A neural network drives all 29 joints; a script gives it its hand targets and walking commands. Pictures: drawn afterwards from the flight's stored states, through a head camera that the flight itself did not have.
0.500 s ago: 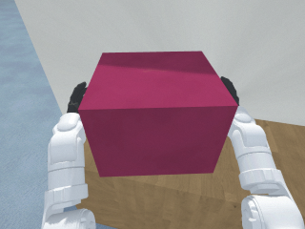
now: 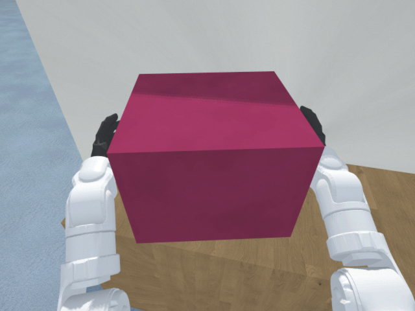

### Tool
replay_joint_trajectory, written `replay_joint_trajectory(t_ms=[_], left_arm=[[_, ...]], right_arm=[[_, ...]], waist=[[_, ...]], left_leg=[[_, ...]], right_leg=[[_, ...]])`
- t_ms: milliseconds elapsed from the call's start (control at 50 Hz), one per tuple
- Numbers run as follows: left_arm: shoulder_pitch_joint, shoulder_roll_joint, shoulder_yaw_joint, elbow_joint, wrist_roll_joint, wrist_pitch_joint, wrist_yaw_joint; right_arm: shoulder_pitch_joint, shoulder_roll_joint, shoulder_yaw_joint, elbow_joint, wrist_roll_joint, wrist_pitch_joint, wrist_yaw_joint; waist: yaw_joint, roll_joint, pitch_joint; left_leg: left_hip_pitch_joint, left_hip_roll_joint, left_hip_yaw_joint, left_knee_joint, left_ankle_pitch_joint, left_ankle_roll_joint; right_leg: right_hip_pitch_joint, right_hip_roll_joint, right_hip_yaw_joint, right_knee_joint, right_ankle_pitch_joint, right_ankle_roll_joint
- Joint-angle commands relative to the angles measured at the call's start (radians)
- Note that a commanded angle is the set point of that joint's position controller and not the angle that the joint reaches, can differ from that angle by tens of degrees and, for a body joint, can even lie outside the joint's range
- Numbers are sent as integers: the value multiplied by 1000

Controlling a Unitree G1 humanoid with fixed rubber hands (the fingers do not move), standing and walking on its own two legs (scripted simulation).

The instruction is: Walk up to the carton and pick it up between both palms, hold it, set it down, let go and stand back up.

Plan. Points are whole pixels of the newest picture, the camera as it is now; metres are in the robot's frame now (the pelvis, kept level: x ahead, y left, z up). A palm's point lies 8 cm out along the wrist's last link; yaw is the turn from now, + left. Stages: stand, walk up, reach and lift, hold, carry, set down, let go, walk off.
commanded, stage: hold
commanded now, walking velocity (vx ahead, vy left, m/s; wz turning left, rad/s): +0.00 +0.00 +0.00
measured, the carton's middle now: (210, 150) +0.39 +0.00 +0.15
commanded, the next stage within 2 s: none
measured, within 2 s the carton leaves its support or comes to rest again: neither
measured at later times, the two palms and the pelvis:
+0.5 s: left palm (104, 159) +0.34 +0.19 +0.18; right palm (313, 150) +0.35 -0.19 +0.18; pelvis +0.00 +0.00 +0.00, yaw +0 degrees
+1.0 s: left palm (111, 163) +0.34 +0.18 +0.17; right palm (320, 156) +0.34 -0.20 +0.17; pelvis -0.01 -0.01 +0.00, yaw +0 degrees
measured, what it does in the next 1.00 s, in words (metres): stands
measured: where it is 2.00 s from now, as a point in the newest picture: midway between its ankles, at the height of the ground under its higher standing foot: outside the picture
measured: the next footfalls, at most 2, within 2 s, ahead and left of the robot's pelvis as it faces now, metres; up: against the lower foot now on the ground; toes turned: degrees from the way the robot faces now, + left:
none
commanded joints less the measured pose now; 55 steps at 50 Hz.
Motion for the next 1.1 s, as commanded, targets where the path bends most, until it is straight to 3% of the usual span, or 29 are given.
replay_joint_trajectory(t_ms=[0, 260, 600, 620, 640, 660, 740, 900, 1080], left_arm=[[-654, -442, -480, -195, -144, -61, -117], [-612, -432, -485, -233, -144, -42, -115], [-670, -435, -461, -163, -141, -47, -119], [-578, -509, -516, -238, -179, -42, -118], [-607, -472, -496, -261, -173, -40, -119], [-603, -462, -478, -224, -158, -33, -119], [-597, -427, -444, -195, -129, -20, -132], [-634, -444, -500, -228, -175, -48, -101], [-607, -430, -470, -218, -160, -34, -122]], right_arm=[[-656, 541, 398, -352, 118, -61, 140], [-625, 518, 409, -399, 125, -46, 138], [-674, 541, 374, -334, 88, -51, 152], [-578, 537, 350, -411, 96, -53, 153], [-599, 519, 357, -424, 102, -47, 150], [-599, 515, 354, -410, 96, -38, 150], [-597, 520, 355, -365, 66, -32, 154], [-651, 561, 402, -440, 87, -52, 162], [-614, 550, 392, -415, 82, -39, 146]], waist=[[-9, 51, -385], [-8, 42, -370], [2, 38, -358], [-43, 17, -359], [-25, 37, -385], [-35, 28, -360], [-13, 20, -295], [11, 25, -405], [-6, 10, -386]], left_leg=[[-39, -42, -14, -40, 315, -66], [-20, -38, -18, -35, 344, -69], [-77, -38, -9, -71, 201, -48], [-68, -25, -15, -70, 248, -60], [-70, -37, -16, -57, 268, -62], [-76, -41, -10, -59, 265, -60], [-152, -38, -2, -106, 112, -35], [-149, -47, -1, -83, 151, -27], [-158, -49, 3, -88, 154, -28]], right_leg=[[291, 56, 43, 32, 208, 15], [277, 60, 40, 32, 221, 11], [264, 47, 44, 26, 115, 9], [282, 62, 47, 28, 168, -2], [312, 58, 52, 29, 187, -4], [306, 57, 52, 29, 189, -2], [307, 36, 55, 19, 86, 2], [315, 37, 58, 46, 135, 10], [353, 33, 65, 45, 173, 15]])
